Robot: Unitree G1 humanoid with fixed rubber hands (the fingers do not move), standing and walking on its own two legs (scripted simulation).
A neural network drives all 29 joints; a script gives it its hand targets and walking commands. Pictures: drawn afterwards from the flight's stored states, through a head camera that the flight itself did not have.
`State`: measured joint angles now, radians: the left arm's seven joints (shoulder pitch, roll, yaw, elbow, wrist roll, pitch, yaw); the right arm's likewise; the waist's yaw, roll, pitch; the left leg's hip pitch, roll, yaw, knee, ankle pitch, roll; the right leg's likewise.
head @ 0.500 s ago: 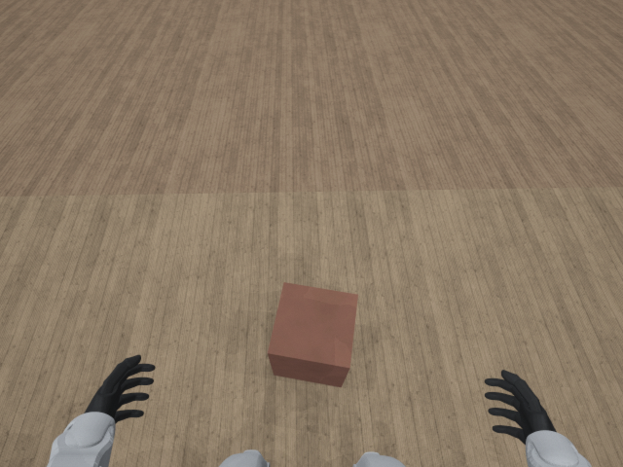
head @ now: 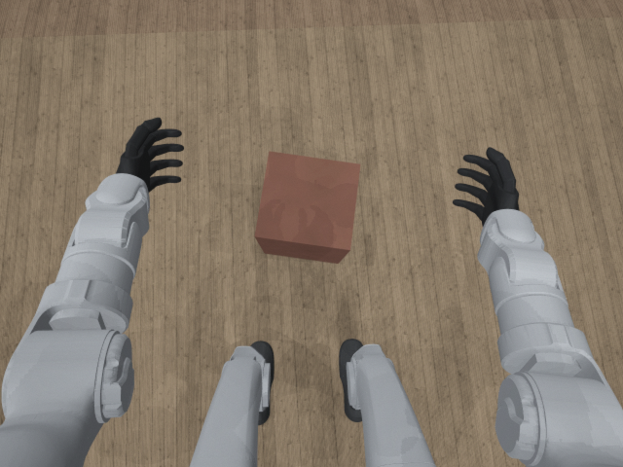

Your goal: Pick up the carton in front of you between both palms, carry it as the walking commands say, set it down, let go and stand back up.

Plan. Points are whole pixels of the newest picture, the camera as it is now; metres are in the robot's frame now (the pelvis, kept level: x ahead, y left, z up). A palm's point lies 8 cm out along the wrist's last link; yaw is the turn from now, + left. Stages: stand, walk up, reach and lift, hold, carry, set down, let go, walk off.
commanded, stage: reach and lift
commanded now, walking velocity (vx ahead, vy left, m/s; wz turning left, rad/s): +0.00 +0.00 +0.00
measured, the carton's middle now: (307, 213) +0.54 -0.01 -0.56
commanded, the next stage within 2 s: none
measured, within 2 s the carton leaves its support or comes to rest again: neither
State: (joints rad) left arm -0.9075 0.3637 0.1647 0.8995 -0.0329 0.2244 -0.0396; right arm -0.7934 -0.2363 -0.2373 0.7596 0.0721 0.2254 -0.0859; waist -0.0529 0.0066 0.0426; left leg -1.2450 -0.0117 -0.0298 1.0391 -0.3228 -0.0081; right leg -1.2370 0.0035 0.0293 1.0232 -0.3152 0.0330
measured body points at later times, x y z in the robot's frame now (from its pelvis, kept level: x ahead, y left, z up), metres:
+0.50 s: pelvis +0.02 +0.00 -0.04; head +0.37 +0.01 +0.25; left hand +0.59 +0.17 -0.18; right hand +0.53 -0.20 -0.18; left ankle +0.07 +0.12 -0.64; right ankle +0.08 -0.13 -0.64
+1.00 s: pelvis -0.03 +0.01 -0.26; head +0.34 +0.01 -0.02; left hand +0.57 +0.17 -0.42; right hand +0.52 -0.21 -0.42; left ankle +0.07 +0.12 -0.65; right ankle +0.07 -0.13 -0.65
